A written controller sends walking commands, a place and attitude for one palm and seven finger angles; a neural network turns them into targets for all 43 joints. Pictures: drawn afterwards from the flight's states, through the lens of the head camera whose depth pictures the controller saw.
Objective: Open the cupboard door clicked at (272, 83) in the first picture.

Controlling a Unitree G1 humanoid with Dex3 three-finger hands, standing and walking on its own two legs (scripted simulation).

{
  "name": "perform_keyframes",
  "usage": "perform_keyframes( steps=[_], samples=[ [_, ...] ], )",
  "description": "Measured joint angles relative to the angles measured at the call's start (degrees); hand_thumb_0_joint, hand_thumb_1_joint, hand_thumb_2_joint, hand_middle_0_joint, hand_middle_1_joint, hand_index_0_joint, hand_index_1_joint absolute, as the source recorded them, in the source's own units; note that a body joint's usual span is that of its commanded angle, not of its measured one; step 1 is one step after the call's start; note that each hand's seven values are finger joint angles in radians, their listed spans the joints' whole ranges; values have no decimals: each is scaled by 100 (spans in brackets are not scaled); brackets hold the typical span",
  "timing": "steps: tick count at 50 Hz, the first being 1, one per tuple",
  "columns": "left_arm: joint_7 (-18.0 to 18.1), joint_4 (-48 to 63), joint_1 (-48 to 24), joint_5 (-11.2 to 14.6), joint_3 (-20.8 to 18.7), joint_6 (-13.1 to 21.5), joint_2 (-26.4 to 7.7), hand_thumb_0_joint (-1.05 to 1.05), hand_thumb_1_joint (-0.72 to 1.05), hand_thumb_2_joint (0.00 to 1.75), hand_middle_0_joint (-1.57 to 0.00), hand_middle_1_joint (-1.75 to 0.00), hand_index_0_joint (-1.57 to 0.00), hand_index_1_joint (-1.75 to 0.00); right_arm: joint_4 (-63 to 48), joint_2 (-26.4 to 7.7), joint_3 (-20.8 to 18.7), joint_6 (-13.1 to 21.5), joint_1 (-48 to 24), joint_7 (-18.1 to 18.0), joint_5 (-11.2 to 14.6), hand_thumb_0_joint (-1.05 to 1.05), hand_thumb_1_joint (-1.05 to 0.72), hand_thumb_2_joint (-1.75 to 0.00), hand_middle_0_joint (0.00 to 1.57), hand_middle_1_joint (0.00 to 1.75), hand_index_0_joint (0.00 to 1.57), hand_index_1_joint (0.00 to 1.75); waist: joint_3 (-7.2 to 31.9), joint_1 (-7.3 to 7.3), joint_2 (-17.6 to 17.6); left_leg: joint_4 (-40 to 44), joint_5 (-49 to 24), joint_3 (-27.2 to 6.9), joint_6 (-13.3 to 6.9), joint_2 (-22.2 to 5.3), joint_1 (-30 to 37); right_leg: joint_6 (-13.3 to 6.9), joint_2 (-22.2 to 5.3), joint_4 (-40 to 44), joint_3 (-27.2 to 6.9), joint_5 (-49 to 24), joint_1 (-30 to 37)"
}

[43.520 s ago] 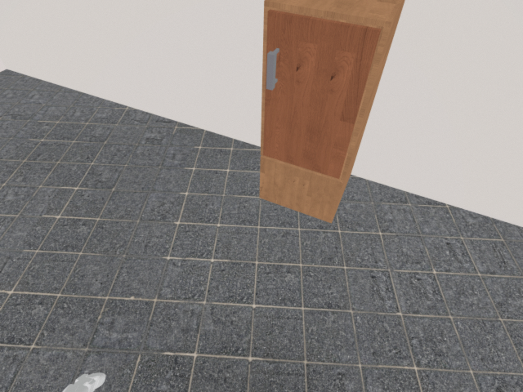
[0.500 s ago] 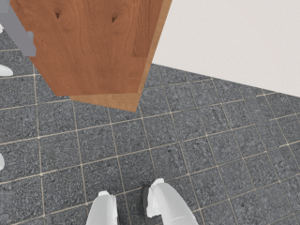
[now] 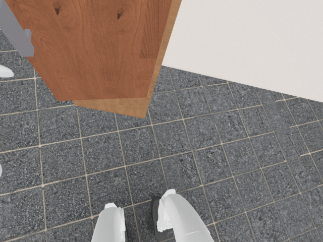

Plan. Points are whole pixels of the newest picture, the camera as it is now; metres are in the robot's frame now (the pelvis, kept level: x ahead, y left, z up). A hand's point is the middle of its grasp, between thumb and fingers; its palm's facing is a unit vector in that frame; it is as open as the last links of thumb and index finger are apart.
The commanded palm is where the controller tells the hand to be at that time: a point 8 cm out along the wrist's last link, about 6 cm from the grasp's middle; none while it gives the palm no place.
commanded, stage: move the hooked fingers beside the handle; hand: left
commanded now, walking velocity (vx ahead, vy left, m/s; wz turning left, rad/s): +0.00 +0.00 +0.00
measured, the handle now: (14, 22) +0.58 +0.25 +0.07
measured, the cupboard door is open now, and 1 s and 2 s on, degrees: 15 15 15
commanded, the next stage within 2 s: slide the fingers in behind the handle in 0.10 s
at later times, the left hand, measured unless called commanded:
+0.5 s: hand out of the picture +0.53 +0.29 +0.06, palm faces -0.01 -1.00 +0.01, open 14.0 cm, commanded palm +0.52 +0.31 +0.06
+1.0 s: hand (8, 43) +0.53 +0.25 +0.06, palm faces +0.02 -1.00 -0.02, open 14.0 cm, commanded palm +0.51 +0.28 +0.06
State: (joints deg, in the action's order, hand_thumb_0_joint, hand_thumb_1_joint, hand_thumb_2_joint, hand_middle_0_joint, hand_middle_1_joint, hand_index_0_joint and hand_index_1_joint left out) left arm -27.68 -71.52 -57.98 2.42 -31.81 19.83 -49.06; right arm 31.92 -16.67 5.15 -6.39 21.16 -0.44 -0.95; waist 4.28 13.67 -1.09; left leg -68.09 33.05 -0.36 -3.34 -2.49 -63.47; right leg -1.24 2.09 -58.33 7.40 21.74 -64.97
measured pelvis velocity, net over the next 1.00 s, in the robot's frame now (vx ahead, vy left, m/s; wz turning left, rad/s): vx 0.00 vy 0.01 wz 0.00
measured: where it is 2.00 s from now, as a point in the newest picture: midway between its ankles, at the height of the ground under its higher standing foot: (141, 237)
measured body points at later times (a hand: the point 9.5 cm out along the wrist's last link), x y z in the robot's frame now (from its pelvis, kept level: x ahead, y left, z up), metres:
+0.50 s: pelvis +0.00 +0.01 +0.00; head +0.19 +0.06 +0.41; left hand +0.52 +0.35 +0.06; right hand -0.01 -0.26 -0.09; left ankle -0.02 +0.07 -0.65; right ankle +0.05 -0.12 -0.64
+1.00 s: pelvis +0.00 +0.01 +0.01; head +0.17 +0.05 +0.42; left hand +0.52 +0.31 +0.07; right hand +0.00 -0.25 -0.09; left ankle -0.02 +0.07 -0.64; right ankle +0.05 -0.12 -0.64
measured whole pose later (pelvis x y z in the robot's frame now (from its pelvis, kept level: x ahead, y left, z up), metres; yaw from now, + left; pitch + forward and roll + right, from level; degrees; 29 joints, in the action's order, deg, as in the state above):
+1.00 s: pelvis +0.00 +0.01 +0.01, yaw +0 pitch +27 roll -6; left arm -21.9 -67.4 -53.6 4.3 -28.0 21.5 -39.3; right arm 32.9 -15.3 4.3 -7.0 22.8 1.1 -1.4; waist 5.7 12.6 -1.6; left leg -66.0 32.8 0.5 -3.8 -2.0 -60.3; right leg -0.6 1.9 -56.8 6.3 21.6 -62.2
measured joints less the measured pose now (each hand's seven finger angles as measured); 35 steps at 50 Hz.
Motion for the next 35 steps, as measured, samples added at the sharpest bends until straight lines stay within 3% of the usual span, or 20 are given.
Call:
perform_keyframes(
  steps=[14,23,31,35],
  samples=[
    [-265,-155,-164,28,-157,-189,-437,-1,-50,30,-30,-120,-30,-120,11,-1,104,-3,122,-11,25,0,-90,-90,21,30,21,30,0,67,-9,-150,28,11,-36,-25,-275,21,21,-100,-11,-16,-265],
    [-238,331,119,266,142,-230,160,-1,-50,30,-30,-120,-30,-120,121,51,22,-81,177,71,17,1,-90,-90,21,30,21,30,106,-54,-29,-17,-6,-18,-56,27,-131,67,-16,60,7,-37,-82],
    [238,370,208,36,167,-149,353,-1,-50,30,-30,-120,-31,-122,8,85,-8,-15,144,92,-37,0,-90,-90,21,30,21,30,118,7,-41,29,-1,-7,-66,38,-10,84,-21,110,-8,-37,41],
    [251,548,338,174,297,-13,529,-1,-50,30,-30,-120,-31,-122,67,110,-38,-52,162,130,-38,0,-90,-90,21,30,21,30,118,-78,-70,95,-7,17,-70,42,105,95,-19,162,-37,-41,143]
  ],
)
